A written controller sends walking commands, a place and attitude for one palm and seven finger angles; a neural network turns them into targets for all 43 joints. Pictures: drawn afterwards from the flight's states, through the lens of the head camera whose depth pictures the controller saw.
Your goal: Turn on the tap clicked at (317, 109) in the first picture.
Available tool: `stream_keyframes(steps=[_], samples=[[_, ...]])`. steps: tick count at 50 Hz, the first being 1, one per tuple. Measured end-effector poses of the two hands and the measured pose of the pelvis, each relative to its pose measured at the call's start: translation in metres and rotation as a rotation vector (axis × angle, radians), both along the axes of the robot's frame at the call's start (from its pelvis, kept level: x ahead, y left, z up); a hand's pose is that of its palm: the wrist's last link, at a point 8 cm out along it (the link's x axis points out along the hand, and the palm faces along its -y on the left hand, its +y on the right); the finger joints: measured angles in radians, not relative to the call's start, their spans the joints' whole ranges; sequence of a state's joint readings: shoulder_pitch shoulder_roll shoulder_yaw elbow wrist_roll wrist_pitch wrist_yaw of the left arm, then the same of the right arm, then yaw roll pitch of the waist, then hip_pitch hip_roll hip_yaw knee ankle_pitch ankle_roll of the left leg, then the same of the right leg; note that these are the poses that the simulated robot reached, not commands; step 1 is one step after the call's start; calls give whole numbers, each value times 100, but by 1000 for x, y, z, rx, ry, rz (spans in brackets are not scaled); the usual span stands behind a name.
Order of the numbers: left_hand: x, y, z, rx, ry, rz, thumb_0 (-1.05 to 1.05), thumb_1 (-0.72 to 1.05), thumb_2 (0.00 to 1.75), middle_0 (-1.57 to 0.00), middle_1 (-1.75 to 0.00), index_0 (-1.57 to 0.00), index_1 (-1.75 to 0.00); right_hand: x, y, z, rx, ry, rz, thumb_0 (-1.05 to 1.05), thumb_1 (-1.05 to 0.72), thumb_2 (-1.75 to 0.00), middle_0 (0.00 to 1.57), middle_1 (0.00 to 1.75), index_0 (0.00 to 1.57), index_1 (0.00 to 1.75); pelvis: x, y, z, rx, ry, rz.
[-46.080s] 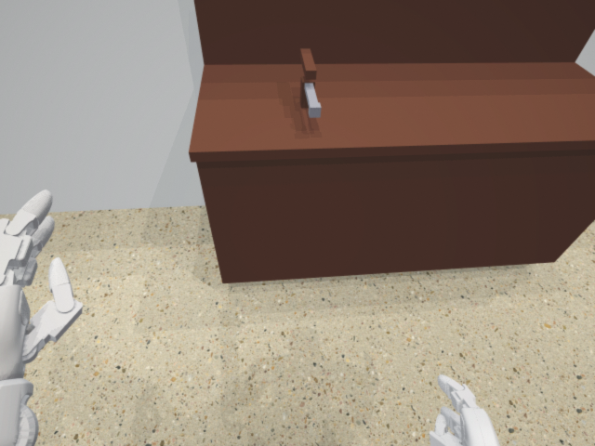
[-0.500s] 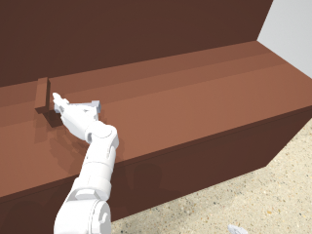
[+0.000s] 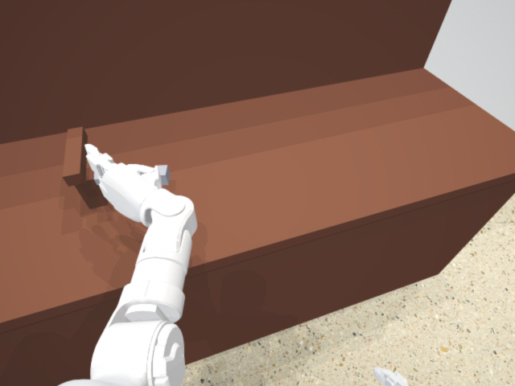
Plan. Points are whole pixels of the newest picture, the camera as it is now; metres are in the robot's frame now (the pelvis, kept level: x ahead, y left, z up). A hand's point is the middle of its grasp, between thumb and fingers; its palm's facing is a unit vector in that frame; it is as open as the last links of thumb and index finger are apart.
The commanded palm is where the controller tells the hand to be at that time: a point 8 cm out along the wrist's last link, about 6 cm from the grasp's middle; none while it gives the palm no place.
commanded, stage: lift the hand up off the lever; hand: left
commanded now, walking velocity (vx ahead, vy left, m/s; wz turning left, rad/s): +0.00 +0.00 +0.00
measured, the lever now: (161, 175) +0.49 +0.20 +0.04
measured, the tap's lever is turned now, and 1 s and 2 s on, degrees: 75 75 75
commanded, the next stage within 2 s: draw the hand back beside the body in 0.28 s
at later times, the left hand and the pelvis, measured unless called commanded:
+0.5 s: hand (169, 163) +0.43 +0.16 +0.13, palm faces +0.63 -0.76 -0.12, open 7.8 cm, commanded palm +0.36 +0.19 +0.13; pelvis +0.01 +0.00 +0.01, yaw -2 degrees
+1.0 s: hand (115, 224) +0.29 +0.19 +0.16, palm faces +0.18 -0.96 -0.22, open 7.6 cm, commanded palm +0.26 +0.24 +0.17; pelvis +0.01 +0.02 +0.04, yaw -3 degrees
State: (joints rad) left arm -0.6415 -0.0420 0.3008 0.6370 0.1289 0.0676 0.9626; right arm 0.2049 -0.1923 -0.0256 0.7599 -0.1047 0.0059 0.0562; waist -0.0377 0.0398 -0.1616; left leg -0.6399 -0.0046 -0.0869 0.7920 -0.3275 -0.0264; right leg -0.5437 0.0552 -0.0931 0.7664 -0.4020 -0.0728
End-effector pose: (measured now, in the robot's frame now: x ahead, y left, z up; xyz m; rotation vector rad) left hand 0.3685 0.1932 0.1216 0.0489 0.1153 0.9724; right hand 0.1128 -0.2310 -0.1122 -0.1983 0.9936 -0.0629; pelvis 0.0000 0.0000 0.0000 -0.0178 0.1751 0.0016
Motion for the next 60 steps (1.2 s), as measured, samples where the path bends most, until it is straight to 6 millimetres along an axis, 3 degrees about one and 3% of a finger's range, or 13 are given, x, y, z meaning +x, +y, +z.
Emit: stream_keyframes(steps=[5, 20, 26, 31, 36, 41, 46, 51, 55, 60], samples=[[-1, 4, 6, 18, -7, -14, 1, 90, 90, -15, -15, -16, -15, 0, -1, 1, -1, 4, -4, 1, -90, -90, 20, 30, 20, 30, 2, 1, 1, 0, -9, 2], [9, -7, 0, -4, 23, -18, 1, 90, 90, -15, -15, -16, -15, 12, 2, 2, -2, -12, 5, 1, -90, -90, 20, 30, 20, 30, 5, 2, 1, 3, 7, -4], [10, -10, 17, 90, -60, -343, 2, 90, 90, -15, -16, -16, -15, 10, -1, 12, -7, -28, -78, 1, -90, -90, 20, 30, 20, 30, 12, 0, 8, 19, -34, -36], [-13, -1, 21, 58, -90, -545, 1, 90, 90, -16, -17, -16, -16, 12, -9, 29, -29, -77, -125, 1, -90, -90, 20, 30, 20, 30, 18, 1, 17, 18, -99, -57], [-53, 31, 6, 128, 22, -691, 1, 89, 90, -17, -18, -17, -18, 21, -15, 49, -31, -164, -147, 1, -90, -90, 20, 30, 20, 30, 21, 2, 26, 13, -171, -69], [-86, 53, 27, 220, -11, -736, 2, 89, 90, -17, -19, -17, -19, 40, -11, 63, -57, -236, -73, 1, -90, -90, 20, 30, 20, 30, 14, 8, 31, 6, -220, -50], [-101, 47, 50, 264, -112, -785, 2, 90, 90, -17, -21, -18, -21, 63, 8, 71, -40, -296, 0, 1, -90, -90, 20, 30, 20, 30, 7, 14, 35, 9, -240, -38], [-110, 44, 44, 234, -121, -826, 1, 89, 90, -18, -22, -18, -22, 75, 29, 82, -1, -346, 14, 1, -90, -90, 20, 30, 20, 30, 6, 16, 37, 10, -249, -46], [-119, 54, 41, 234, -95, -816, 1, 89, 90, -19, -24, -19, -23, 76, 39, 86, 11, -360, 23, 1, -90, -90, 20, 30, 20, 30, 6, 17, 38, 5, -259, -51], [-134, 71, 58, 293, -105, -768, 1, 89, 90, -19, -25, -19, -25, 72, 45, 80, 16, -339, 41, 1, -90, -90, 20, 30, 21, 30, 8, 21, 39, 3, -263, -49]])
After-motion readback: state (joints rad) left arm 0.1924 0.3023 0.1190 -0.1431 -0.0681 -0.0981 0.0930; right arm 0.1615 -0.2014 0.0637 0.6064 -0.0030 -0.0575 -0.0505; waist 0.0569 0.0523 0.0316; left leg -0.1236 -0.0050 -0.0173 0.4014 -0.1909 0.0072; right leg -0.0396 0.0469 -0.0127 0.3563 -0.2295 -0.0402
